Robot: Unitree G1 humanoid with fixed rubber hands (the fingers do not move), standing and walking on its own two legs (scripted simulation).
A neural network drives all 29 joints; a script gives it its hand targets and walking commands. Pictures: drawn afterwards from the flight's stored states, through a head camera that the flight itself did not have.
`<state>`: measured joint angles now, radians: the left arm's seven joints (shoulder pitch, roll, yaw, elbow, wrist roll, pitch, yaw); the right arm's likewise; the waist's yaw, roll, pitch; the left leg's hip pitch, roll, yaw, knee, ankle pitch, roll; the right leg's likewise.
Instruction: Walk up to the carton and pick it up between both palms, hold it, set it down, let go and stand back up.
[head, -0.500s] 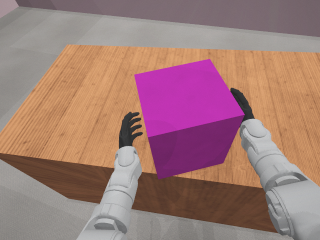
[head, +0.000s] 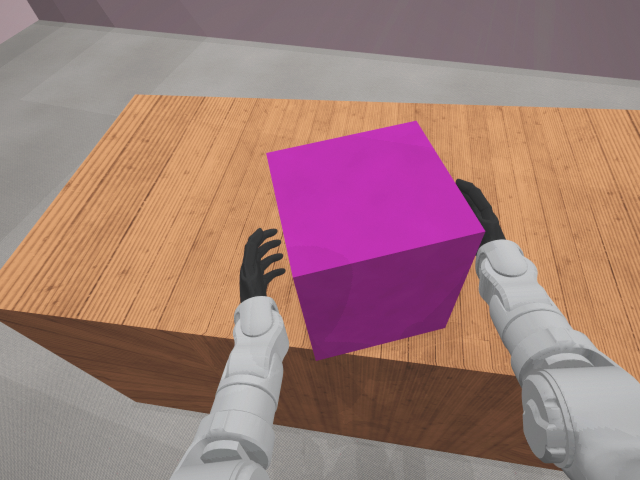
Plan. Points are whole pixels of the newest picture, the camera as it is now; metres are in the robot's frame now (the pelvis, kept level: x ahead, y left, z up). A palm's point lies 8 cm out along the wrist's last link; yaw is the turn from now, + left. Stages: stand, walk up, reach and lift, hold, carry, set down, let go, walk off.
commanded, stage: reach and lift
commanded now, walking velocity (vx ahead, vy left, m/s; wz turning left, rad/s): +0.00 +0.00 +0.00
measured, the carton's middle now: (363, 247) +0.44 +0.03 +0.00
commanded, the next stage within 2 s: none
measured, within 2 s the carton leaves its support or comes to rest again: leaves its support in 0.76 s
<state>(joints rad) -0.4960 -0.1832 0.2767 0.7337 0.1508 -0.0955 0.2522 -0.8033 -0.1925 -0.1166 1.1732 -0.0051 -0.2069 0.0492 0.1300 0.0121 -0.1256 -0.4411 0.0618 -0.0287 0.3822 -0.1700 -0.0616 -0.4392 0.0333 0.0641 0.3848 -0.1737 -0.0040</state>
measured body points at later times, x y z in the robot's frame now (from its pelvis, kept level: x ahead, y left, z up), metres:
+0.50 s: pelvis +0.00 +0.00 +0.00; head +0.05 -0.01 +0.45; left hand +0.35 +0.17 +0.02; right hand +0.45 -0.12 +0.05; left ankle +0.00 +0.16 -0.74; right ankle +0.00 -0.12 -0.74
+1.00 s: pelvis -0.02 +0.00 +0.00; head +0.02 -0.01 +0.45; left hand +0.33 +0.18 +0.03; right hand +0.42 -0.11 +0.06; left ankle +0.00 +0.16 -0.74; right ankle +0.00 -0.12 -0.74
